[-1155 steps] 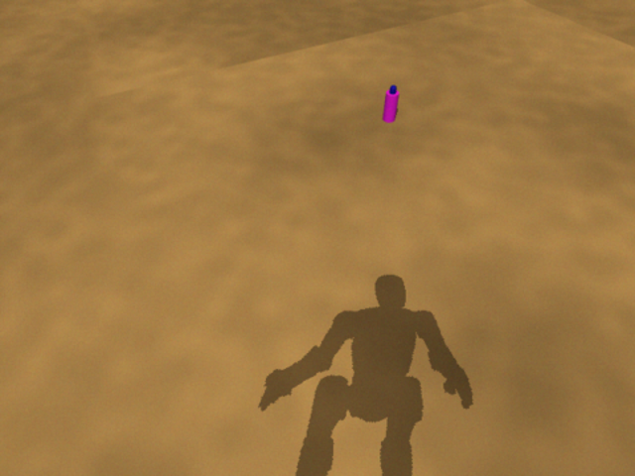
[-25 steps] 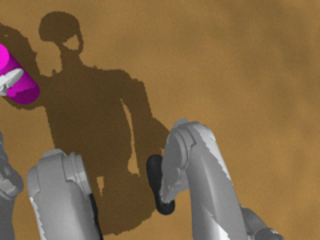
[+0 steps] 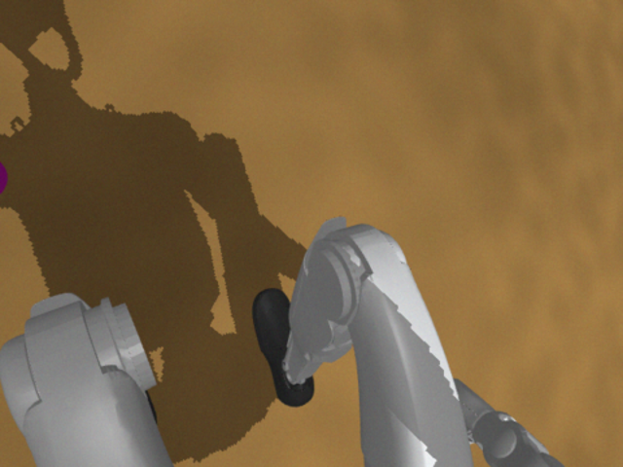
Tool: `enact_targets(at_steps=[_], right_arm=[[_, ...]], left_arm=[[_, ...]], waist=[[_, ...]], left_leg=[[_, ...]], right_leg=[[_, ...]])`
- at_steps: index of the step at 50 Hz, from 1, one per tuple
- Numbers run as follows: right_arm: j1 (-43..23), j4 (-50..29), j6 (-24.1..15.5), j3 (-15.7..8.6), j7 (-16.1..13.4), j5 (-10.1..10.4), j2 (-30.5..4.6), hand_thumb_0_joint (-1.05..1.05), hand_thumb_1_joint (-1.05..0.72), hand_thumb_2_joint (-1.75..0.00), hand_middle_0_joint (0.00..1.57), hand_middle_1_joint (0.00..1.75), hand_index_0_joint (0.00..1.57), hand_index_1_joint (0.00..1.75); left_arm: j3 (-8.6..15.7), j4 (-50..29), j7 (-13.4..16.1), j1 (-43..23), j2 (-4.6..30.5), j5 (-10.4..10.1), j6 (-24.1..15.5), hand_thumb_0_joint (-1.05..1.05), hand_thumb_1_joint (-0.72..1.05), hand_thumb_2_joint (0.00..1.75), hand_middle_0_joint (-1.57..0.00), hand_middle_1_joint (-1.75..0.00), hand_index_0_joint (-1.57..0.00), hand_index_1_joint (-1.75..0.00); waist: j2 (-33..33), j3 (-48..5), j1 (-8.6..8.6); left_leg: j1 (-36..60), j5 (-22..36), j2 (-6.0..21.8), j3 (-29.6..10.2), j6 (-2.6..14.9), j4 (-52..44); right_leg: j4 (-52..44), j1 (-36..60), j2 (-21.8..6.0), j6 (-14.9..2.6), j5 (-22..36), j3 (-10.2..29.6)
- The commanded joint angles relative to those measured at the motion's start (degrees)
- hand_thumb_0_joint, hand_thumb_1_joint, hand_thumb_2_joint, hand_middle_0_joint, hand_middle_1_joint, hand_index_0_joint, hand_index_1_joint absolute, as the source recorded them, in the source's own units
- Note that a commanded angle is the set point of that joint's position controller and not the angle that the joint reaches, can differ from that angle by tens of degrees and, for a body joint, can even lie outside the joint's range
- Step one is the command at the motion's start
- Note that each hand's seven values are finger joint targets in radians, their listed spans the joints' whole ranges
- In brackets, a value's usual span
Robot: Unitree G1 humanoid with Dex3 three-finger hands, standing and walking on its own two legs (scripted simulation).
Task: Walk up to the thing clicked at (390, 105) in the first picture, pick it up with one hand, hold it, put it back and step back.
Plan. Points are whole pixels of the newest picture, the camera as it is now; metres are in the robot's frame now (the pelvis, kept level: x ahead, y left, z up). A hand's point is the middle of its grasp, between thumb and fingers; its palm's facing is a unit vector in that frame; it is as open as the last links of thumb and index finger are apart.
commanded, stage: lower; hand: left
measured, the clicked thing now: out of the picture +0.50 +0.29 -0.19
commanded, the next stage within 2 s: loosen in 0.26 s
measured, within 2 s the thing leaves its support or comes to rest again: rests again in 1.48 s
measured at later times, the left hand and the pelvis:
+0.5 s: hand out of the picture +0.51 +0.29 -0.16, palm faces +0.29 -0.95 -0.06, open 9.0 cm; pelvis -0.01 +0.01 +0.00, yaw -2 degrees
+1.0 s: hand out of the picture +0.52 +0.29 -0.15, palm faces +0.30 -0.95 -0.03, open 12.4 cm; pelvis -0.01 +0.01 +0.01, yaw -3 degrees
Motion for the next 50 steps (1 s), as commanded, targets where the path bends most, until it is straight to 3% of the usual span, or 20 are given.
enact_targets(at_steps=[1, 7, 12, 17, 19, 25, 28, 30, 33, 36, 37, 42, 50], right_arm=[[7.3, 0.5, 0.7, -4.4, -0.9, -0.6, -19.4, 0.0, -0.91, -0.91, 0.2, 0.3, 0.2, 0.3], [6.0, 0.0, 1.7, -2.6, -1.0, -1.6, -20.3, 0.0, -0.9, -0.9, 0.2, 0.3, 0.2, 0.3], [4.7, -0.8, 2.1, -1.0, -1.4, -2.0, -20.1, 0.0, -0.9, -0.9, 0.2, 0.3, 0.2, 0.3], [2.5, -1.8, 2.8, 0.1, -1.5, -2.4, -20.8, 0.0, -0.89, -0.9, 0.2, 0.3, 0.2, 0.3], [1.6, -2.6, 2.7, 0.7, -1.7, -2.4, -20.7, 0.0, -0.9, -0.9, 0.2, 0.3, 0.2, 0.3], [0.6, -3.0, 2.8, 1.4, -2.1, -2.4, -20.8, 0.0, -0.91, -0.89, 0.2, 0.3, 0.2, 0.3], [0.4, -2.8, 2.7, 1.5, -2.2, -2.5, -20.7, 0.0, -0.91, -0.89, 0.2, 0.3, 0.2, 0.3], [0.6, -2.5, 2.8, 1.5, -2.2, -2.7, -21.0, 0.0, -0.91, -0.89, 0.2, 0.3, 0.2, 0.3], [0.6, -2.5, 3.0, 1.7, -2.4, -2.6, -20.8, 0.0, -0.91, -0.9, 0.2, 0.3, 0.2, 0.3], [0.3, -2.5, 3.4, 1.7, -2.5, -2.5, -21.0, 0.0, -0.9, -0.9, 0.2, 0.3, 0.2, 0.3], [0.9, -2.5, 3.7, 1.7, -2.5, -2.6, -21.2, 0.0, -0.9, -0.9, 0.2, 0.3, 0.2, 0.3], [0.5, -3.6, 4.5, 1.9, -2.4, -2.6, -21.1, 0.0, -0.9, -0.9, 0.2, 0.3, 0.2, 0.3], [0.4, -3.8, 4.3, 2.1, -2.4, -2.3, -20.4, 0.0, -0.9, -0.9, 0.2, 0.3, 0.2, 0.3]], left_arm=[[0.3, -13.9, 0.5, -23.6, 12.2, -1.9, -7.8, 0.0, 0.13, 1.31, -1.37, -1.51, -1.38, -1.51], [0.0, -11.4, 1.1, -21.7, 13.8, -1.5, -8.5, 0.0, 0.14, 1.33, -1.36, -1.51, -1.37, -1.51], [-1.0, -8.1, 1.6, -21.1, 14.0, -1.9, -8.9, 0.0, 0.16, 1.34, -1.36, -1.52, -1.37, -1.52], [-2.6, -5.3, 2.3, -21.4, 14.3, -1.5, -10.1, 0.0, 0.2, 1.35, -1.37, -1.53, -1.38, -1.53], [-3.4, -4.4, 2.2, -21.3, 14.6, -1.4, -10.4, 0.0, 0.19, 1.28, -1.42, -1.5, -1.43, -1.49], [-2.1, -4.5, 1.2, -21.3, 15.3, -3.8, -11.3, 0.0, -0.06, 0.83, -1.15, -1.13, -1.18, -1.11], [-2.5, -4.3, 0.7, -20.8, 15.5, -3.4, -11.4, 0.0, -0.13, 0.74, -1.07, -1.03, -1.09, -1.01], [-3.0, -3.9, 0.5, -20.6, 14.8, -3.1, -11.4, 0.0, -0.13, 0.69, -1.04, -0.97, -1.06, -0.95], [-3.1, -3.8, 0.5, -20.8, 15.7, -3.0, -11.2, 0.0, -0.25, 0.58, -0.8, -0.76, -0.82, -0.76], [-3.0, -1.4, 0.7, -18.8, 16.0, -2.2, -10.6, 0.0, -0.29, 0.48, -0.71, -0.64, -0.71, -0.64], [-3.3, -0.9, 0.7, -18.8, 15.1, -2.0, -10.5, 0.0, -0.29, 0.47, -0.7, -0.63, -0.7, -0.63], [-1.9, -0.9, 1.3, -16.9, 15.7, -2.1, -10.0, 0.0, -0.33, 0.41, -0.62, -0.55, -0.62, -0.55], [-2.0, -1.3, 0.8, -17.7, 15.9, -3.2, -10.2, 0.0, -0.32, 0.32, -0.47, -0.4, -0.47, -0.4]], waist=[[34.9, -40.8, -7.1], [37.2, -39.9, -7.73], [33.9, -37.6, -9.17], [33.1, -33.6, -10.01], [32.2, -33.0, -10.39], [31.1, -33.9, -9.97], [31.7, -33.2, -9.83], [32.6, -32.9, -10.69], [32.0, -32.3, -10.27], [32.9, -30.9, -9.78], [33.4, -30.4, -10.62], [32.4, -30.9, -9.63], [27.9, -30.9, -10.13]], left_leg=[[30.6, 12.9, 2.4, 2.2, -1.53, -16.7], [34.7, 17.1, 3.0, 0.2, -2.37, -17.0], [30.5, 15.1, 2.9, 0.3, -1.47, -15.9], [29.3, 11.4, 3.2, -1.3, -1.71, -17.2], [28.2, 10.0, 3.2, -1.3, -1.48, -17.1], [26.9, 9.6, 3.1, -0.9, -1.11, -16.4], [27.9, 9.1, 3.3, -1.1, -1.35, -16.8], [28.9, 9.5, 3.4, -1.5, -1.52, -17.0], [27.5, 9.4, 3.2, -1.2, -1.3, -17.0], [28.8, 9.5, 3.5, -1.9, -1.79, -17.7], [30.2, 10.2, 3.7, -2.6, -2.07, -18.3], [30.1, 12.7, 3.8, -2.5, -1.95, -18.1], [23.2, 8.2, 3.2, -0.7, -0.43, -16.3]], right_leg=[[-9.2, 20.9, 3.9, -1.81, 12.1, -3.4], [-8.4, 20.8, 4.1, -1.74, 14.3, -4.8], [-9.5, 23.3, 4.6, -1.13, 14.3, -5.1], [-9.4, 21.1, 4.7, -1.22, 11.6, -6.2], [-9.6, 21.5, 4.8, -1.09, 10.9, -6.4], [-10.4, 23.7, 5.3, -0.91, 11.3, -6.1], [-10.5, 22.7, 5.2, -1.07, 10.6, -6.2], [-10.4, 22.1, 5.2, -1.05, 11.1, -6.4], [-10.7, 22.6, 5.2, -1.15, 11.1, -6.3], [-10.4, 20.3, 5.2, -1.44, 10.6, -6.7], [-10.2, 19.8, 5.0, -1.38, 11.1, -7.2], [-10.2, 21.3, 5.1, -1.3, 12.5, -7.2], [-11.7, 24.6, 5.6, -0.8, 10.2, -6.4]])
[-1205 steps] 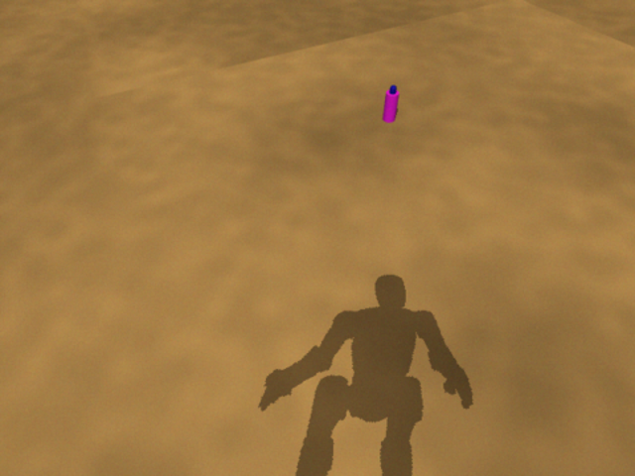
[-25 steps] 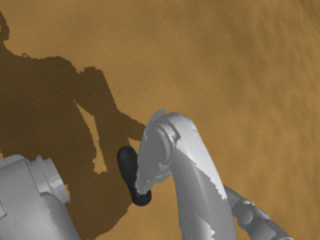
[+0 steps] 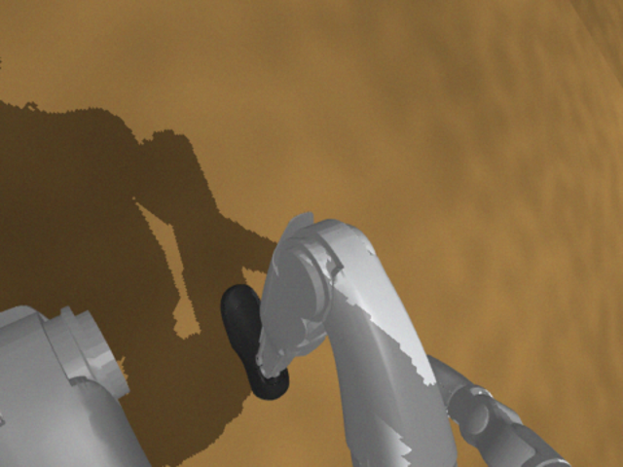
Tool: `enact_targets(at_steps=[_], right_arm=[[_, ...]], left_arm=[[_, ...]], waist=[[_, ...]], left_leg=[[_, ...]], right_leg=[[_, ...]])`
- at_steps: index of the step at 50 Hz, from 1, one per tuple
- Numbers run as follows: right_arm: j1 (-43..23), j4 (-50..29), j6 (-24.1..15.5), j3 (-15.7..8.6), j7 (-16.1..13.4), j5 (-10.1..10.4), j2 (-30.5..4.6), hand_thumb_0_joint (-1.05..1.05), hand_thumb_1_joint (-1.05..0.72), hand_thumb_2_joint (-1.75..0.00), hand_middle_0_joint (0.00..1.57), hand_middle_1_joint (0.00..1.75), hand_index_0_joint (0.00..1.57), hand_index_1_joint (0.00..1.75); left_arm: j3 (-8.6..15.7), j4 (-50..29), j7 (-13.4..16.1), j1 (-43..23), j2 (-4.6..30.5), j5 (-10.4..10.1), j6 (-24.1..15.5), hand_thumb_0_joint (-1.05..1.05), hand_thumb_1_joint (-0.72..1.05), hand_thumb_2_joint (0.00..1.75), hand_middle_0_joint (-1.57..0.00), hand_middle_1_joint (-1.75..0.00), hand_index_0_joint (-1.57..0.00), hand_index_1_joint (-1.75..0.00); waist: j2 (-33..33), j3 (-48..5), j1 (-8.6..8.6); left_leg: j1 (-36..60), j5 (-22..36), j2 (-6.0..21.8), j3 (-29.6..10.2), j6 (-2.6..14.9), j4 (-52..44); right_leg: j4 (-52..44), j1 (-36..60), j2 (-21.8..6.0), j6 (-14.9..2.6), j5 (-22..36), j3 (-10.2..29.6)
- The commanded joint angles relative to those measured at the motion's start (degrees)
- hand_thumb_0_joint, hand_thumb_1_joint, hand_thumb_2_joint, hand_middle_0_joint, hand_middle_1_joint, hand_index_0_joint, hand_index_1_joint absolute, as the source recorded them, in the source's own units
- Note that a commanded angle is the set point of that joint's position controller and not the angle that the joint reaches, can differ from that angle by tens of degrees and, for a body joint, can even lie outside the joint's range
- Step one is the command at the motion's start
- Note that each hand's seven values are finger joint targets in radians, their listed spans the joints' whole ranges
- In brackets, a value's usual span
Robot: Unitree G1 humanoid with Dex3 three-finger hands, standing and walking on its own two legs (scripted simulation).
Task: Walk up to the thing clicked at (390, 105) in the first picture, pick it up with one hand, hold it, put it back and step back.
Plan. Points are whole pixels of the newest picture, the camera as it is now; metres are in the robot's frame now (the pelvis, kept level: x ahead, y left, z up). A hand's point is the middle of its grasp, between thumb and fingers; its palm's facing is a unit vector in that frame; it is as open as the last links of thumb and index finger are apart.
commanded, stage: withdraw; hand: left
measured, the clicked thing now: out of the picture +0.50 +0.29 -0.21
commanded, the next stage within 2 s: rise in 0.42 s
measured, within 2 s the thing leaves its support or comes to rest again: rests again in 0.48 s
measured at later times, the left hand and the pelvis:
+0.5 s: hand out of the picture +0.51 +0.38 -0.10, palm faces +0.41 -0.91 -0.07, open 16.1 cm; pelvis +0.00 +0.00 +0.00, yaw +1 degrees
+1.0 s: hand out of the picture +0.41 +0.45 -0.02, palm faces +0.39 -0.79 -0.47, open 16.7 cm; pelvis +0.01 +0.00 +0.05, yaw +7 degrees
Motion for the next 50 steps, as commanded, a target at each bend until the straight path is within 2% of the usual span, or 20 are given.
enact_targets(at_steps=[1, 5, 7, 12, 17, 19, 25, 27, 28, 29, 30, 32, 35, 37, 38, 39, 44, 45, 47, 50], right_arm=[[5.7, 0.8, 0.8, -6.4, -1.0, 0.1, -19.9, 0.0, -0.9, -0.9, 0.2, 0.3, 0.2, 0.3], [6.4, 1.0, 0.8, -6.3, -1.0, 0.1, -20.1, 0.0, -0.89, -0.9, 0.2, 0.3, 0.2, 0.3], [6.0, 1.0, 0.8, -6.3, -1.2, 0.3, -20.2, 0.0, -0.88, -0.9, 0.2, 0.3, 0.2, 0.3], [6.8, 1.4, 1.5, -7.2, -1.7, 0.8, -20.6, 0.0, -0.89, -0.9, 0.2, 0.3, 0.2, 0.3], [9.2, 1.4, 2.6, -8.4, -2.4, 2.0, -20.4, 0.0, -0.9, -0.9, 0.2, 0.3, 0.2, 0.3], [10.3, 1.3, 3.0, -9.0, -2.5, 2.6, -20.1, 0.0, -0.89, -0.9, 0.2, 0.3, 0.2, 0.3], [11.8, 0.6, 3.0, -10.4, -3.1, 4.6, -19.3, 0.0, -0.88, -0.89, 0.2, 0.3, 0.2, 0.3], [12.7, 1.1, 2.6, -10.9, -2.9, 5.0, -19.0, 0.0, -0.8, -0.89, 0.2, 0.3, 0.2, 0.3], [12.9, 1.7, 3.3, -13.4, -2.5, 6.6, -17.1, 0.0, -0.88, -0.92, 0.2, 0.3, 0.2, 0.3], [13.6, 1.0, 3.8, -13.4, -2.3, 7.0, -17.1, 0.0, -0.93, -0.92, 0.2, 0.3, 0.2, 0.3], [14.6, 0.8, 4.3, -14.0, -2.1, 7.1, -17.2, 0.0, -0.92, -0.92, 0.2, 0.3, 0.2, 0.3], [16.1, 1.3, 5.1, -15.6, -1.8, 7.7, -16.9, 0.0, -0.92, -0.92, 0.2, 0.3, 0.2, 0.3], [17.9, 0.7, 6.2, -18.2, -1.4, 9.1, -16.9, 0.0, -0.95, -0.93, 0.2, 0.3, 0.2, 0.3], [18.7, 0.4, 6.7, -19.9, -1.4, 9.8, -15.5, 0.0, -0.9, -0.9, 0.2, 0.3, 0.2, 0.3], [19.6, 0.2, 7.0, -20.9, -1.3, 10.2, -15.3, 0.0, -0.9, -0.9, 0.2, 0.3, 0.2, 0.3], [20.0, 0.2, 7.0, -21.5, -1.3, 10.6, -14.5, 0.0, -0.9, -0.9, 0.2, 0.3, 0.2, 0.3], [22.7, 1.6, 6.8, -26.6, -1.2, 13.1, -12.6, 0.0, -0.9, -0.9, 0.2, 0.3, 0.2, 0.3], [22.3, 1.3, 6.6, -27.7, -1.2, 13.9, -12.5, 0.0, -0.9, -0.9, 0.2, 0.3, 0.2, 0.3], [22.1, 0.8, 6.6, -29.8, -1.4, 15.5, -11.5, 0.0, -0.9, -0.9, 0.2, 0.3, 0.2, 0.3], [22.1, 0.2, 6.2, -32.2, -1.8, 17.6, -10.4, 0.0, -0.9, -0.9, 0.2, 0.3, 0.2, 0.3]], left_arm=[[0.6, -9.1, 0.0, -13.8, 8.0, -1.1, -4.1, 0.0, -0.33, 0.3, -0.44, -0.38, -0.44, -0.37], [0.3, -8.9, -0.3, -14.5, 7.6, -1.3, -4.1, 0.0, -0.37, 0.31, -0.33, -0.32, -0.33, -0.32], [1.1, -9.9, -0.7, -14.5, 8.8, -1.6, -4.0, 0.0, -0.37, 0.29, -0.28, -0.28, -0.28, -0.28], [4.6, -16.9, -1.3, -16.4, 16.5, -0.2, -2.8, 0.0, -0.39, 0.26, -0.26, -0.25, -0.25, -0.25], [8.2, -21.4, -2.6, -15.1, 20.5, -0.2, 1.2, 0.0, -0.44, 0.2, -0.21, -0.19, -0.21, -0.19], [9.3, -21.3, -3.6, -13.3, 20.2, -0.6, 3.3, 0.0, -0.44, 0.19, -0.21, -0.19, -0.21, -0.19], [6.6, -19.1, -7.4, -12.1, 16.2, -1.4, 8.8, 0.0, -0.5, 0.2, -0.19, -0.22, -0.21, -0.21], [5.0, -17.7, -8.9, -10.9, 13.1, -1.7, 9.9, 0.0, -0.45, 0.1, -0.1, -0.12, -0.12, -0.11], [8.4, -8.9, -5.5, -5.2, 20.9, 6.6, 14.9, 0.0, -0.53, 0.1, -0.08, -0.1, -0.08, -0.1], [6.9, -14.3, -4.7, -10.8, 19.1, 6.1, 16.4, 0.0, -0.57, 0.1, -0.08, -0.09, -0.07, -0.1], [6.7, -17.5, -4.1, -12.7, 18.3, 6.7, 17.3, 0.0, -0.58, 0.1, -0.08, -0.1, -0.06, -0.11], [7.3, -23.0, -3.2, -14.9, 21.6, 8.9, 20.6, 0.0, -0.57, 0.1, -0.08, -0.1, -0.07, -0.11], [11.5, -31.4, -0.9, -16.8, 29.2, 11.8, 25.5, 0.0, -0.59, 0.11, -0.1, -0.1, -0.08, -0.11], [10.4, -34.7, -0.1, -16.4, 25.8, 12.4, 28.5, 0.0, -0.43, 0.19, -0.09, -0.1, -0.09, -0.1], [11.7, -33.3, 0.6, -12.1, 24.7, 12.4, 30.3, 0.0, -0.36, 0.17, -0.08, -0.1, -0.08, -0.1], [11.0, -33.9, 0.9, -9.5, 22.4, 12.6, 31.8, 0.0, -0.4, 0.15, -0.08, -0.09, -0.08, -0.09], [3.6, -35.9, 1.5, 0.7, 5.4, 11.4, 38.3, 0.0, -0.4, 0.15, -0.08, -0.1, -0.08, -0.1], [3.6, -39.5, 1.8, 2.6, 5.0, 11.2, 39.4, 0.0, -0.39, 0.16, -0.08, -0.09, -0.08, -0.09], [1.3, -43.2, 1.9, 7.1, 0.9, 10.6, 41.6, 0.0, -0.44, 0.12, -0.07, -0.08, -0.07, -0.08], [-0.8, -52.7, 2.7, 10.6, -2.2, 9.5, 44.5, 0.0, -0.49, 0.09, -0.07, -0.07, -0.07, -0.07]], waist=[[31.1, -33.9, -7.5], [31.6, -35.2, -8.07], [33.2, -34.8, -7.14], [38.7, -37.3, -4.95], [41.2, -40.6, -3.03], [40.1, -41.4, -2.47], [33.0, -38.3, -3.3], [31.7, -37.9, -3.34], [33.9, -40.8, 1.01], [34.1, -41.6, -0.65], [34.8, -43.1, -0.52], [40.0, -47.0, 0.8], [45.9, -53.3, 4.37], [47.2, -56.0, 5.15], [45.9, -55.7, 6.15], [45.2, -55.9, 6.82], [38.4, -52.4, 8.93], [37.8, -53.7, 10.87], [35.1, -56.2, 12.48], [30.5, -60.4, 13.63]], left_leg=[[22.3, 9.2, 2.9, 3.5, -0.96, -17.4], [24.1, 10.9, 3.0, 2.9, -1.21, -17.3], [25.0, 11.4, 3.2, 2.9, -1.46, -17.8], [28.0, 12.3, 3.6, 3.2, -2.14, -19.2], [29.3, 14.7, 3.7, 4.0, -2.29, -20.1], [29.0, 15.4, 3.7, 4.2, -2.15, -20.2], [21.9, 10.1, 3.2, 5.2, -0.62, -19.8], [21.4, 10.0, 3.0, 5.2, -0.48, -19.8], [23.5, 11.0, 2.6, 7.3, -0.75, -22.0], [23.8, 11.1, 3.0, 6.8, -0.89, -22.3], [25.6, 11.8, 3.0, 6.8, -0.95, -22.4], [29.6, 14.1, 2.8, 7.7, -1.15, -22.9], [35.3, 17.2, 2.8, 7.9, -1.74, -24.9], [36.8, 18.1, 2.6, 9.0, -1.89, -25.5], [36.4, 18.4, 2.2, 9.9, -1.96, -25.8], [35.6, 18.9, 2.0, 11.0, -1.91, -25.7], [31.4, 10.5, 1.3, 12.0, -1.16, -31.3], [32.3, 8.8, 1.4, 11.5, -1.15, -33.2], [34.0, 6.1, 1.2, 11.3, -0.86, -36.0], [36.4, 6.1, 0.7, 11.2, -0.28, -39.7]], right_leg=[[-8.6, 20.2, 3.7, -2.1, 9.0, -3.1], [-8.3, 20.1, 3.7, -2.14, 10.3, -3.3], [-8.0, 19.4, 3.6, -2.33, 10.4, -3.2], [-7.2, 18.4, 3.3, -2.86, 9.9, -2.7], [-7.1, 19.4, 3.1, -3.02, 10.7, -2.0], [-7.0, 19.9, 3.0, -2.99, 11.1, -1.8], [-8.6, 18.0, 2.9, -2.97, 7.9, -1.5], [-8.6, 17.9, 2.8, -2.89, 7.8, -1.6], [-9.8, 17.3, 2.6, -3.32, 6.9, -0.4], [-9.6, 16.6, 2.6, -3.39, 7.0, -0.5], [-9.6, 15.9, 2.5, -3.39, 7.7, -0.3], [-9.1, 15.1, 2.0, -3.58, 8.7, 0.5], [-7.4, 13.0, 1.6, -4.12, 8.7, 1.8], [-7.8, 12.4, 1.6, -4.19, 8.9, 2.7], [-8.3, 12.4, 1.6, -4.15, 8.9, 3.2], [-9.1, 13.4, 1.7, -4.16, 9.6, 3.7], [-12.9, 10.0, 1.2, -4.51, 4.4, 4.4], [-13.1, 8.8, 1.0, -4.73, 3.0, 4.6], [-15.3, 9.4, 0.9, -4.75, 1.5, 5.6], [-18.8, 13.2, 0.6, -4.66, 1.8, 7.2]])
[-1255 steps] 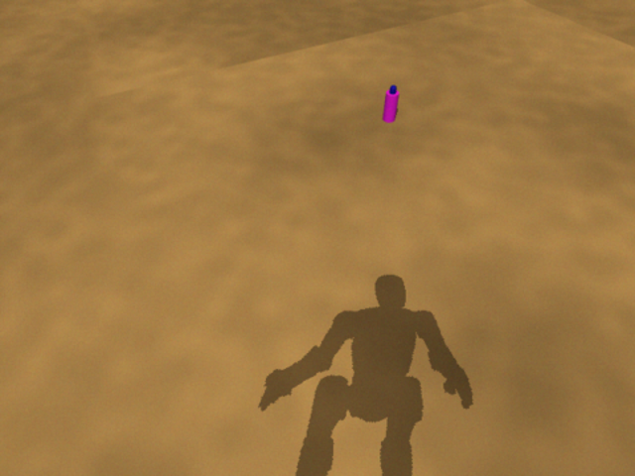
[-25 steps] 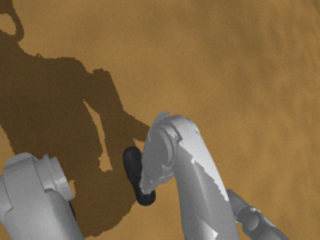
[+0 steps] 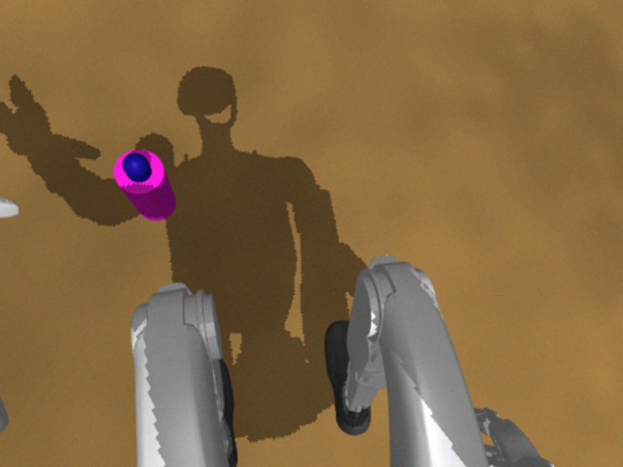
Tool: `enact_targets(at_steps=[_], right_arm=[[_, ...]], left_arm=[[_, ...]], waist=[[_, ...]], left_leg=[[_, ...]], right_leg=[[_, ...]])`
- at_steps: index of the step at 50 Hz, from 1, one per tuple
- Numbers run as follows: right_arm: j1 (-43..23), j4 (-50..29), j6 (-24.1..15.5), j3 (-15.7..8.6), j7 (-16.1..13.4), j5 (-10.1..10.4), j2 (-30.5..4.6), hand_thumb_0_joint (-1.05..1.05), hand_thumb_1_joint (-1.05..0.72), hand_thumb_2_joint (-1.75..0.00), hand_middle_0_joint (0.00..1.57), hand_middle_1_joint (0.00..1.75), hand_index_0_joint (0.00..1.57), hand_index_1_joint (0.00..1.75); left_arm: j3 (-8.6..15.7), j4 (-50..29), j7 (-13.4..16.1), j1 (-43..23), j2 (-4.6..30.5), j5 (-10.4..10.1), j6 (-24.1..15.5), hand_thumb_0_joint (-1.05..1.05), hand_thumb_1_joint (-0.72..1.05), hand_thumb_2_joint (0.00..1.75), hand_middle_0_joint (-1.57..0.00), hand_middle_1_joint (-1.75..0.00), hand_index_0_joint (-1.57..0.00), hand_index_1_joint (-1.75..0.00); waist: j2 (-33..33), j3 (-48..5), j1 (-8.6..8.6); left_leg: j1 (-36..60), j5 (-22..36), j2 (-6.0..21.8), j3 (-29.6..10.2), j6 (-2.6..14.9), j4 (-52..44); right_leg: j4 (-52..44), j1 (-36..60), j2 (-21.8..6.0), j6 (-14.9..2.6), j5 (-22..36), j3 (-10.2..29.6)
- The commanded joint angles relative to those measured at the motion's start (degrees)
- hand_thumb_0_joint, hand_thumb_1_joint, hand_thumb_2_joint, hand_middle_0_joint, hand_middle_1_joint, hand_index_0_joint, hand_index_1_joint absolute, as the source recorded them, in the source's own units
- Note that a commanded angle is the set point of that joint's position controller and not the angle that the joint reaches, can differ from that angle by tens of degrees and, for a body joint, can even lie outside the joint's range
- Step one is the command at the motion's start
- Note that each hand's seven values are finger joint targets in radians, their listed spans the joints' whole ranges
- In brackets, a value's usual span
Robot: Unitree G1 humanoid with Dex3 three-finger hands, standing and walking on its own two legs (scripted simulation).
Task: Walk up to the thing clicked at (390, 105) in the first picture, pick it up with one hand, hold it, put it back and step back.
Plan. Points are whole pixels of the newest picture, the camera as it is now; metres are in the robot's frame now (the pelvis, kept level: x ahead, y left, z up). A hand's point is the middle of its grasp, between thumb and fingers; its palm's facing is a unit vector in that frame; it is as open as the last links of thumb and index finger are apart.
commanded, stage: home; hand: left
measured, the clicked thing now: (146, 185) +0.51 +0.23 -0.26
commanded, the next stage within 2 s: none
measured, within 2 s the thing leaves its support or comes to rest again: neither
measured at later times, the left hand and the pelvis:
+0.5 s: hand out of the picture +0.33 +0.29 +0.12, palm faces +0.23 -0.87 -0.44, open 17.4 cm; pelvis +0.05 -0.02 +0.22, yaw +6 degrees
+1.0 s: hand out of the picture +0.24 +0.20 +0.29, palm faces +0.22 -0.92 -0.32, open 17.2 cm; pelvis +0.09 -0.01 +0.35, yaw +8 degrees
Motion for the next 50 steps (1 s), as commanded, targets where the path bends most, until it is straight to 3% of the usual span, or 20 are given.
enact_targets(at_steps=[1, 3, 7, 8, 9, 10, 13, 15, 16, 17, 25, 28, 30, 31, 32, 35, 38, 39, 44, 50], right_arm=[[7.5, -3.6, -0.7, -9.3, -1.7, 3.1, -14.1, 0.0, -0.9, -0.9, 0.2, 0.3, 0.2, 0.3], [6.4, -4.9, -1.1, -10.1, -2.8, 4.2, -13.0, 0.0, -0.9, -0.9, 0.2, 0.3, 0.2, 0.3], [4.6, -6.8, -2.9, -10.3, -4.9, 5.4, -10.2, 0.0, -0.89, -0.9, 0.2, 0.3, 0.2, 0.3], [3.8, -7.4, -3.3, -10.2, -5.4, 5.7, -9.6, 0.0, -0.89, -0.9, 0.2, 0.3, 0.2, 0.3], [3.7, -7.4, -3.8, -10.3, -5.9, 5.7, -9.1, 0.0, -0.89, -0.9, 0.2, 0.3, 0.2, 0.3], [3.8, -7.3, -4.3, -10.4, -6.5, 5.8, -8.8, 0.0, -0.89, -0.9, 0.2, 0.3, 0.2, 0.3], [3.3, -6.9, -6.1, -10.2, -7.8, 5.7, -7.0, 0.0, -0.89, -0.9, 0.2, 0.3, 0.2, 0.3], [3.8, -6.8, -7.3, -10.2, -8.7, 5.7, -6.0, 0.0, -0.89, -0.9, 0.2, 0.3, 0.2, 0.3], [3.3, -6.9, -8.0, -10.2, -9.0, 5.7, -5.8, 0.0, -0.89, -0.9, 0.2, 0.3, 0.2, 0.3], [3.5, -7.0, -8.6, -10.3, -9.3, 5.6, -5.5, 0.0, -0.89, -0.9, 0.2, 0.3, 0.2, 0.3], [4.4, -6.7, -11.7, -10.1, -10.5, 5.5, -4.0, 0.0, -0.89, -0.9, 0.2, 0.3, 0.2, 0.3], [4.3, -7.7, -12.7, -10.0, -11.0, 5.6, -3.6, 0.0, -0.89, -0.9, 0.2, 0.3, 0.2, 0.3], [4.1, -8.5, -13.5, -9.8, -11.4, 5.8, -3.3, 0.0, -0.9, -0.9, 0.2, 0.3, 0.2, 0.3], [4.4, -8.8, -13.8, -9.9, -11.7, 5.9, -3.2, 0.0, -0.9, -0.9, 0.2, 0.3, 0.2, 0.3], [3.9, -9.0, -14.0, -9.6, -12.0, 5.9, -2.9, 0.0, -0.9, -0.9, 0.2, 0.3, 0.2, 0.3], [4.6, -9.9, -14.8, -9.4, -12.9, 6.2, -2.6, 0.0, -0.9, -0.9, 0.2, 0.3, 0.2, 0.3], [4.4, -11.0, -15.8, -9.1, -13.6, 6.2, -1.9, 0.0, -0.9, -0.9, 0.2, 0.3, 0.2, 0.3], [4.9, -11.0, -16.0, -9.2, -14.0, 6.3, -1.8, 0.0, -0.9, -0.9, 0.2, 0.3, 0.2, 0.3], [4.0, -13.2, -17.5, -8.5, -15.3, 6.0, -0.9, 0.0, -0.9, -0.9, 0.2, 0.3, 0.2, 0.3], [3.8, -14.5, -19.1, -8.3, -16.0, 5.4, -0.5, 0.0, -0.9, -0.9, 0.2, 0.3, 0.2, 0.3]], left_arm=[[-1.7, -21.5, 1.8, -4.5, 8.6, -2.0, 1.7, 0.0, -0.51, 0.08, -0.06, -0.06, -0.06, -0.07], [-1.6, -29.0, 3.0, -2.1, 9.3, -2.7, 2.9, 0.0, -0.5, 0.09, -0.06, -0.07, -0.06, -0.07], [-2.9, -36.4, 5.3, 7.5, 5.1, -4.0, 5.5, 0.0, -0.48, 0.1, -0.06, -0.07, -0.06, -0.07], [-4.7, -34.3, 5.7, 12.8, 1.0, -4.3, 6.4, 0.0, -0.51, 0.08, -0.06, -0.06, -0.06, -0.06], [-4.5, -38.9, 6.3, 10.3, 1.5, -4.6, 6.5, 0.0, -0.49, 0.09, -0.06, -0.07, -0.06, -0.07], [-3.6, -41.4, 7.1, 10.2, 2.8, -4.7, 6.7, 0.0, -0.5, 0.09, -0.06, -0.07, -0.06, -0.07], [-6.6, -38.6, 8.3, 14.9, -2.8, -5.4, 8.1, 0.0, -0.51, 0.08, -0.06, -0.06, -0.06, -0.06], [-6.7, -39.5, 9.3, 17.5, -4.2, -6.0, 8.5, 0.0, -0.52, 0.08, -0.06, -0.06, -0.06, -0.06], [-8.9, -33.9, 9.3, 23.0, -8.5, -6.1, 9.5, 0.0, -0.56, 0.05, -0.05, -0.05, -0.05, -0.05], [-9.8, -35.8, 9.5, 22.0, -9.6, -6.4, 9.6, 0.0, -0.58, 0.04, -0.05, -0.05, -0.05, -0.05], [-13.5, -36.9, 10.9, 33.3, -16.4, -8.1, 13.3, 0.0, -0.6, 0.03, -0.05, -0.05, -0.05, -0.05], [-14.1, -41.1, 11.9, 35.9, -17.3, -9.0, 14.7, 0.0, -0.56, 0.05, -0.06, -0.06, -0.05, -0.06], [-16.6, -42.4, 12.2, 38.9, -20.3, -9.2, 15.8, 0.0, -0.58, 0.04, -0.05, -0.05, -0.05, -0.05], [-15.8, -46.3, 12.7, 38.4, -19.0, -9.5, 16.1, 0.0, -0.58, 0.04, -0.05, -0.05, -0.05, -0.06], [-17.8, -42.1, 12.8, 43.9, -22.2, -9.4, 17.0, 0.0, -0.59, 0.04, -0.05, -0.05, -0.05, -0.05], [-18.5, -49.7, 13.5, 44.5, -21.8, -9.8, 18.2, 0.0, -0.55, 0.07, -0.07, -0.07, -0.07, -0.07], [-22.5, -51.6, 13.7, 49.8, -26.6, -10.2, 20.1, 0.0, -0.52, 0.08, -0.08, -0.08, -0.07, -0.08], [-21.4, -55.0, 14.0, 49.9, -24.7, -10.1, 20.4, 0.0, -0.53, 0.08, -0.08, -0.08, -0.08, -0.08], [-25.4, -60.9, 14.2, 59.7, -28.9, -10.4, 23.0, 0.0, -0.51, 0.09, -0.08, -0.08, -0.08, -0.08], [-26.4, -66.3, 13.6, 65.8, -30.5, -10.4, 24.1, 0.0, -0.54, 0.07, -0.05, -0.06, -0.05, -0.06]], waist=[[17.4, -41.7, 2.34], [15.5, -42.4, 3.54], [12.5, -42.2, 5.11], [12.2, -40.2, 5.08], [13.1, -41.2, 5.15], [13.4, -42.4, 5.85], [10.6, -39.5, 4.45], [8.8, -39.7, 4.69], [7.7, -37.7, 4.65], [7.4, -36.7, 4.28], [6.1, -33.4, 6.42], [5.7, -32.0, 7.04], [6.3, -29.7, 6.85], [6.8, -29.5, 7.3], [4.9, -26.5, 6.77], [5.8, -24.6, 7.35], [4.9, -19.5, 6.72], [5.6, -19.2, 7.35], [4.4, -14.1, 7.48], [2.5, -10.5, 7.76]], left_leg=[[36.8, 2.8, -0.1, -1.5, -2.24, -28.3], [37.5, -1.4, -0.1, -1.6, -1.65, -31.9], [41.4, -3.7, -0.4, -0.3, -1.32, -38.0], [43.2, -3.1, -0.3, -0.7, -1.4, -39.6], [44.9, -2.7, -0.1, -0.7, -1.48, -41.0], [48.0, -1.1, -0.1, -0.3, -1.6, -42.1], [50.5, 5.3, -0.5, 2.0, -1.35, -43.4], [51.9, 8.8, -1.0, 3.9, -1.05, -44.7], [53.4, 11.4, -1.0, 4.1, -1.09, -45.6], [54.3, 12.5, -1.0, 4.3, -1.07, -46.7], [68.9, 23.0, -0.6, 4.1, -2.0, -58.5], [72.9, 23.2, -0.7, 4.4, -2.04, -63.0], [75.4, 22.7, -0.7, 4.6, -2.22, -66.1], [77.0, 22.7, -0.9, 4.8, -2.23, -67.6], [77.4, 22.4, -0.9, 4.6, -2.27, -69.2], [81.4, 21.6, -1.1, 5.2, -2.33, -73.6], [84.1, 19.4, -1.3, 5.5, -2.29, -78.1], [85.7, 19.2, -1.4, 5.6, -2.33, -79.4], [89.9, 19.6, -1.3, 5.6, -2.42, -84.3], [92.4, 20.3, -1.3, 5.4, -2.49, -87.6]], right_leg=[[-15.2, 17.6, 2.7, -3.93, 2.5, -2.0], [-18.8, 21.8, 2.6, -3.67, 0.2, -1.0], [-26.2, 29.8, 2.4, -3.43, -2.3, 0.8], [-27.4, 30.1, 2.2, -3.49, -2.0, 1.0], [-28.7, 31.9, 2.3, -3.55, -1.6, 1.3], [-30.4, 34.0, 2.2, -3.66, -0.8, 1.7], [-35.5, 40.3, 2.2, -3.61, 3.1, 2.7], [-39.3, 47.0, 2.1, -3.35, 6.0, 3.4], [-40.6, 48.0, 2.1, -3.4, 8.1, 3.3], [-42.1, 49.5, 2.1, -3.36, 9.2, 3.3], [-52.9, 64.6, 2.2, -3.39, 18.1, 3.2], [-57.3, 70.9, 2.2, -3.22, 18.8, 3.4], [-60.2, 73.4, 2.3, -3.23, 18.1, 3.3], [-61.8, 75.7, 2.2, -3.13, 18.3, 3.5], [-63.4, 76.7, 2.4, -3.04, 18.0, 3.2], [-68.2, 81.7, 2.2, -2.85, 17.6, 3.6], [-72.7, 84.6, 2.5, -2.6, 16.1, 3.2], [-74.1, 85.8, 2.5, -2.56, 15.8, 3.3], [-78.0, 89.3, 3.2, -2.49, 15.6, 1.7], [-80.4, 91.5, 3.6, -2.51, 15.4, 0.7]])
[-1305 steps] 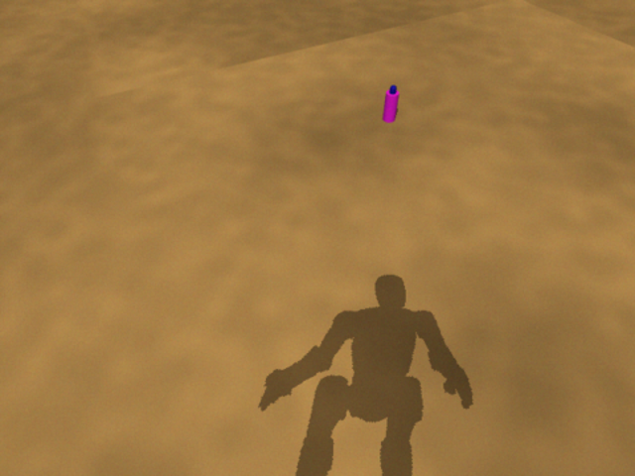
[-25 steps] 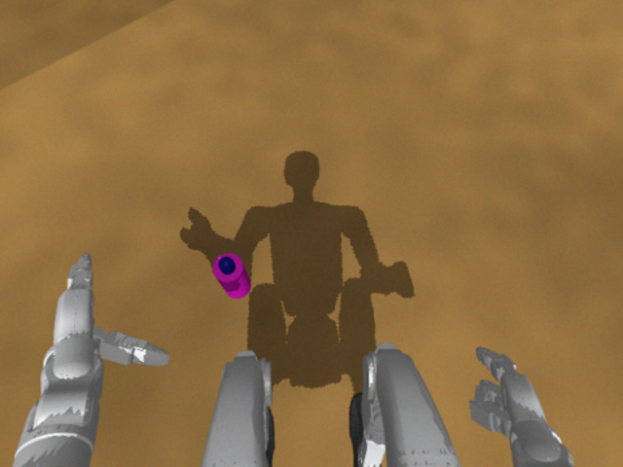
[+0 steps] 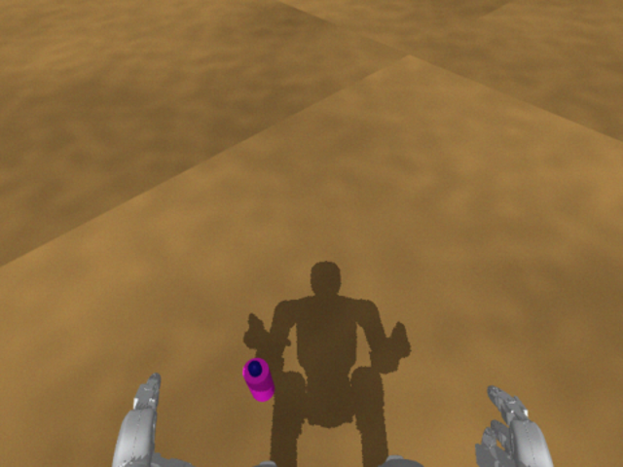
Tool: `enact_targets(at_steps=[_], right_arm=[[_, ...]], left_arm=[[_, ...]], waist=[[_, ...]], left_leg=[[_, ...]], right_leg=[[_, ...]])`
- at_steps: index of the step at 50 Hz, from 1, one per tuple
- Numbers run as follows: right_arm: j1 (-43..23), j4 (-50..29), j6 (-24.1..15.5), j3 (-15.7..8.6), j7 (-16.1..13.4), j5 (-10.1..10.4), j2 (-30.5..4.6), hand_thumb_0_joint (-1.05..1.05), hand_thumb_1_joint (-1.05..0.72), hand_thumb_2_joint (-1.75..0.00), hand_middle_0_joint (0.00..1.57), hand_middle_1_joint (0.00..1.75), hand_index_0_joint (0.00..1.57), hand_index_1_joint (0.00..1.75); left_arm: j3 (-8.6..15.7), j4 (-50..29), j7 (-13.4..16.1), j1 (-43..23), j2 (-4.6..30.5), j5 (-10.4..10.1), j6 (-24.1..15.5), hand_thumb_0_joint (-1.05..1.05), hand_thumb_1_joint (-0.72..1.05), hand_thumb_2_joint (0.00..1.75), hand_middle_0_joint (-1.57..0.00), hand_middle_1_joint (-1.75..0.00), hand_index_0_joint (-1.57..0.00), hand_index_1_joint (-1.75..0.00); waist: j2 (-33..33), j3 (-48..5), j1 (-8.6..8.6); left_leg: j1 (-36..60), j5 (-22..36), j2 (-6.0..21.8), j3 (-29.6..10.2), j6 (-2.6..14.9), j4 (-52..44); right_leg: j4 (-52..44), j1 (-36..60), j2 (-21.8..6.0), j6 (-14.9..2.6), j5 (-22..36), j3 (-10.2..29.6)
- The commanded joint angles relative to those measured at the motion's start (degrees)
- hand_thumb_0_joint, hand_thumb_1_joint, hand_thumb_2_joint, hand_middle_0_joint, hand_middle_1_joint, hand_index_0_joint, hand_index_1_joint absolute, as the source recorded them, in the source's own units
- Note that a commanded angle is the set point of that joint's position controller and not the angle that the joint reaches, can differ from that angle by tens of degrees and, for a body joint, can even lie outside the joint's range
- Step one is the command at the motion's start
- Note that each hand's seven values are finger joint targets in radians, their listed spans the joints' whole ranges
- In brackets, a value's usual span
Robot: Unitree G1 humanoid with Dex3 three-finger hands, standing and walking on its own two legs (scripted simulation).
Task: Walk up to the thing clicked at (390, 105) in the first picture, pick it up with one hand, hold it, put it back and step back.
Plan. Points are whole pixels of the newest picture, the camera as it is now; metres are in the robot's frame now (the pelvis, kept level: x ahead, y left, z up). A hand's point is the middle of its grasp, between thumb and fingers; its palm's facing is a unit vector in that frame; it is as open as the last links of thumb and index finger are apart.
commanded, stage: home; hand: left
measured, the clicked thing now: (258, 378) +0.44 +0.18 -0.61
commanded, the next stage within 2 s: stand in 1.58 s
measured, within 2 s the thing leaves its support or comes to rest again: neither
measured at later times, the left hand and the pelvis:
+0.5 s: hand (186, 449) +0.17 +0.18 -0.05, palm faces +0.11 -0.95 -0.29, open 17.4 cm; pelvis +0.00 +0.00 +0.01, yaw +1 degrees
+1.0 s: hand (188, 455) +0.16 +0.18 -0.05, palm faces +0.10 -0.95 -0.29, open 17.4 cm; pelvis +0.00 -0.01 +0.01, yaw +0 degrees
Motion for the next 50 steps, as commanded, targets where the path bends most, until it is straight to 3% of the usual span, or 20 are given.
enact_targets(at_steps=[1, 2, 4, 5, 6, 9, 13, 15, 18, 19, 20, 25, 26, 27, 28, 31, 33, 38, 46, 50], right_arm=[[-3.9, -9.2, -4.1, -2.9, -1.0, -0.4, -6.3, 0.0, -0.9, -0.9, 0.2, 0.3, 0.2, 0.3], [-3.5, -9.3, -4.2, -3.0, -1.1, -0.5, -6.4, 0.0, -0.9, -0.9, 0.2, 0.3, 0.2, 0.3], [-3.7, -9.1, -4.7, -2.7, -1.1, -0.7, -6.0, 0.0, -0.9, -0.9, 0.2, 0.3, 0.2, 0.3], [-3.2, -8.9, -5.0, -3.0, -1.1, -0.9, -6.4, 0.0, -0.9, -0.9, 0.2, 0.3, 0.2, 0.3], [-3.5, -8.6, -5.2, -2.8, -1.2, -1.0, -6.2, 0.0, -0.9, -0.9, 0.2, 0.3, 0.2, 0.3], [-3.9, -8.9, -5.8, -2.7, -0.9, -1.1, -6.1, 0.0, -0.9, -0.9, 0.2, 0.3, 0.2, 0.3], [-3.5, -8.7, -6.5, -3.0, -1.0, -1.3, -6.4, 0.0, -0.9, -0.9, 0.2, 0.3, 0.2, 0.3], [-3.1, -7.8, -6.5, -2.7, -1.0, -1.4, -6.1, 0.0, -0.9, -0.9, 0.2, 0.3, 0.2, 0.3], [-3.7, -8.2, -6.6, -2.9, -1.2, -1.4, -6.4, 0.0, -0.9, -0.9, 0.2, 0.3, 0.2, 0.3], [-3.9, -7.6, -6.5, -2.6, -1.0, -1.3, -6.0, 0.0, -0.9, -0.9, 0.2, 0.3, 0.2, 0.3], [-3.8, -7.8, -6.6, -2.7, -1.0, -1.4, -6.0, 0.0, -0.9, -0.9, 0.2, 0.3, 0.2, 0.3], [-4.3, -7.8, -6.6, -2.6, -0.8, -1.2, -5.9, 0.0, -0.9, -0.9, 0.2, 0.3, 0.2, 0.3], [-4.4, -8.4, -6.6, -2.8, -0.9, -1.2, -6.2, 0.0, -0.9, -0.9, 0.2, 0.3, 0.2, 0.3], [-4.3, -7.8, -6.6, -2.5, -0.8, -1.3, -6.0, 0.0, -0.9, -0.9, 0.2, 0.3, 0.2, 0.3], [-4.0, -8.3, -6.7, -3.0, -0.8, -1.2, -6.3, 0.0, -0.9, -0.9, 0.2, 0.3, 0.2, 0.3], [-3.7, -8.2, -7.0, -3.1, -0.9, -1.3, -6.4, 0.0, -0.9, -0.9, 0.2, 0.3, 0.2, 0.3], [-3.6, -7.4, -7.0, -2.7, -0.7, -1.2, -6.1, 0.0, -0.9, -0.9, 0.2, 0.3, 0.2, 0.3], [-3.7, -7.7, -7.2, -3.3, -0.9, -1.4, -6.5, 0.0, -0.9, -0.9, 0.2, 0.3, 0.2, 0.3], [-4.0, -7.3, -7.5, -2.7, -0.8, -1.3, -6.0, 0.0, -0.9, -0.9, 0.2, 0.3, 0.2, 0.3], [-3.9, -7.5, -7.4, -3.0, -0.9, -1.5, -6.3, 0.0, -0.9, -0.9, 0.2, 0.3, 0.2, 0.3]], left_arm=[[3.8, -13.8, 0.6, 0.3, 5.8, 0.4, -1.7, 0.0, -0.53, 0.07, -0.06, -0.06, -0.05, -0.06], [4.5, -16.5, 0.5, -0.7, 7.1, 0.4, -2.0, 0.0, -0.55, 0.06, -0.05, -0.05, -0.05, -0.05], [2.2, -11.4, -0.1, 1.6, 3.8, 0.5, -1.5, 0.0, -0.56, 0.05, -0.05, -0.05, -0.05, -0.05], [3.5, -15.7, -0.1, -1.6, 5.7, 0.5, -2.0, 0.0, -0.54, 0.06, -0.05, -0.05, -0.05, -0.06], [3.9, -13.2, -0.2, -1.5, 5.6, 0.6, -2.0, 0.0, -0.53, 0.07, -0.05, -0.06, -0.05, -0.06], [3.7, -14.0, -0.5, -0.9, 5.4, 0.8, -2.4, 0.0, -0.53, 0.06, -0.05, -0.05, -0.05, -0.06], [3.5, -16.2, -0.5, -1.7, 5.4, 0.7, -2.4, 0.0, -0.53, 0.07, -0.05, -0.06, -0.05, -0.06], [3.3, -11.9, -0.7, 1.8, 4.7, 1.0, -1.9, 0.0, -0.56, 0.05, -0.05, -0.05, -0.05, -0.05], [3.8, -15.6, -0.5, -1.8, 5.8, 0.8, -2.3, 0.0, -0.53, 0.07, -0.05, -0.06, -0.05, -0.06], [4.1, -11.1, -0.5, 1.6, 5.1, 0.9, -1.9, 0.0, -0.56, 0.05, -0.05, -0.05, -0.05, -0.05], [4.2, -13.7, -0.6, 1.1, 5.7, 0.9, -2.1, 0.0, -0.56, 0.05, -0.05, -0.05, -0.05, -0.05], [3.5, -11.4, -0.8, 1.0, 4.4, 0.7, -2.1, 0.0, -0.55, 0.06, -0.05, -0.06, -0.05, -0.06], [4.7, -15.5, -0.7, -0.8, 6.5, 0.7, -2.5, 0.0, -0.55, 0.06, -0.05, -0.06, -0.05, -0.05], [3.2, -9.9, -1.0, 2.6, 3.9, 0.8, -2.0, 0.0, -0.53, 0.07, -0.05, -0.06, -0.05, -0.06], [4.2, -15.1, -0.8, -0.1, 5.9, 0.8, -2.4, 0.0, -0.56, 0.05, -0.05, -0.06, -0.05, -0.05], [3.6, -13.6, -0.9, 0.6, 5.1, 0.9, -2.3, 0.0, -0.54, 0.07, -0.05, -0.06, -0.05, -0.06], [3.4, -10.6, -1.1, 1.8, 4.3, 0.8, -2.0, 0.0, -0.57, 0.05, -0.05, -0.05, -0.05, -0.05], [4.3, -13.6, -1.0, 0.5, 5.5, 1.0, -2.3, 0.0, -0.55, 0.06, -0.05, -0.06, -0.05, -0.06], [3.4, -10.6, -1.5, 1.1, 4.1, 0.9, -2.1, 0.0, -0.55, 0.06, -0.05, -0.06, -0.05, -0.06], [4.4, -14.1, -1.4, -1.4, 5.8, 1.0, -2.5, 0.0, -0.53, 0.07, -0.05, -0.06, -0.05, -0.06]], waist=[[-1.2, -3.2, 0.35], [0.0, -4.1, 0.37], [-2.1, -0.7, -0.71], [-1.6, -2.2, -0.62], [-2.6, -0.2, -0.85], [-0.4, -1.7, 0.21], [0.3, -4.7, 0.16], [-0.6, -5.4, 0.09], [-0.5, -5.2, 0.08], [-1.5, -3.6, 0.51], [-0.6, -5.4, 0.84], [-0.5, -1.8, 0.72], [0.8, -3.3, 1.13], [-1.3, -2.7, 0.65], [0.5, -4.0, 1.17], [-0.6, -5.3, 0.55], [-2.1, -2.0, 0.61], [-0.1, -4.7, 0.88], [-1.9, -1.0, 0.55], [0.1, -4.5, 0.66]], left_leg=[[5.4, 9.9, -1.8, -0.1, 0.94, -12.0], [6.3, 10.9, -1.9, 0.3, 0.94, -11.8], [5.8, 10.7, -1.9, 0.4, 1.04, -11.9], [6.4, 11.0, -2.1, 0.6, 1.2, -11.5], [5.9, 9.7, -2.2, 0.6, 1.28, -11.6], [6.8, 8.6, -2.4, 0.6, 0.99, -12.6], [8.8, 13.2, -2.6, 0.6, 0.8, -11.6], [9.5, 15.8, -2.5, 0.6, 0.79, -11.1], [9.1, 14.8, -2.5, 0.7, 0.94, -11.2], [8.2, 14.0, -2.5, 0.5, 0.9, -11.6], [8.4, 14.9, -2.6, 0.7, 0.93, -11.3], [7.3, 11.5, -2.5, 0.3, 0.86, -12.7], [7.9, 11.3, -2.5, 0.5, 0.85, -12.9], [7.8, 11.7, -2.4, 0.0, 0.79, -12.8], [8.6, 12.8, -2.3, 0.4, 0.73, -12.9], [9.4, 15.0, -2.3, 0.5, 0.8, -12.1], [7.9, 13.0, -2.3, 0.3, 0.93, -12.4], [9.2, 15.6, -2.2, 0.5, 0.64, -12.2], [7.8, 10.5, -2.5, 0.9, 1.08, -12.8], [9.1, 12.7, -2.4, 0.8, 0.9, -12.7]], right_leg=[[-9.8, 7.7, 2.6, -0.83, 7.4, -0.7], [-10.1, 8.3, 2.4, -0.82, 8.5, -0.5], [-10.6, 7.5, 2.5, -0.65, 8.4, -0.6], [-11.1, 7.9, 2.2, -0.56, 9.1, -0.2], [-11.5, 7.2, 2.1, -0.38, 7.9, -0.1], [-11.3, 8.2, 2.0, -0.69, 6.6, -0.1], [-11.0, 10.5, 1.8, -0.63, 11.1, 0.0], [-10.7, 10.9, 2.0, -0.63, 13.5, 0.1], [-11.4, 10.9, 1.9, -0.51, 12.8, 0.1], [-11.4, 11.0, 2.0, -0.51, 11.8, -0.1], [-11.5, 11.8, 1.8, -0.6, 12.8, 0.1], [-11.7, 10.1, 2.1, -0.75, 9.3, -0.3], [-12.0, 10.5, 2.0, -0.78, 9.1, -0.2], [-11.5, 10.4, 2.3, -0.77, 9.1, -0.5], [-11.5, 10.8, 2.2, -0.83, 10.4, -0.4], [-11.2, 11.4, 2.2, -0.73, 12.6, -0.2], [-11.6, 10.2, 2.3, -0.69, 10.6, -0.5], [-10.9, 11.5, 2.2, -0.85, 12.9, -0.4], [-12.6, 9.7, 1.9, -0.52, 8.4, 0.0], [-11.9, 11.1, 2.0, -0.7, 10.6, 0.0]])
